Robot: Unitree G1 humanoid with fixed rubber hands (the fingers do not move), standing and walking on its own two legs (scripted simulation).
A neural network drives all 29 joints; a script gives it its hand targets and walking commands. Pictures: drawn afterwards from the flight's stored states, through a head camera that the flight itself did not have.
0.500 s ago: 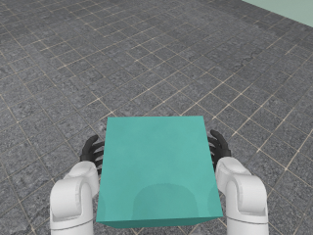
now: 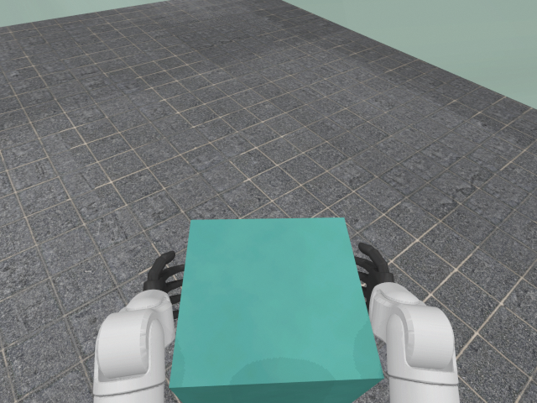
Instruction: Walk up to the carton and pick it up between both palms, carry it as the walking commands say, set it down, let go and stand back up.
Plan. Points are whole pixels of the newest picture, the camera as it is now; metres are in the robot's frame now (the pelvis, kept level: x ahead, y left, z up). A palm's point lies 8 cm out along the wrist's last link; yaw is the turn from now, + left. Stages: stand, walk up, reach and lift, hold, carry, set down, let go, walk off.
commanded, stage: carry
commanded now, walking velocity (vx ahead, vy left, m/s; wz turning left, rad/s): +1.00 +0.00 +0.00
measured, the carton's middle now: (268, 325) +0.25 +0.02 +0.00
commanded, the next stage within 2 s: none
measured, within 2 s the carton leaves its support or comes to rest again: neither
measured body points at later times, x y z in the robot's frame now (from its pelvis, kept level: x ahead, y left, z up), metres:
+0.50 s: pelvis +0.40 -0.04 +0.00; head +0.39 -0.03 +0.45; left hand +0.69 +0.10 +0.07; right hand +0.67 -0.20 +0.08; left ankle +0.22 +0.09 -0.60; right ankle +0.44 -0.14 -0.71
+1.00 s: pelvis +0.63 -0.03 +0.02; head +0.77 -0.04 +0.45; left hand +0.95 +0.12 +0.04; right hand +0.94 -0.19 +0.05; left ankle +0.72 +0.06 -0.71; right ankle +0.62 -0.13 -0.71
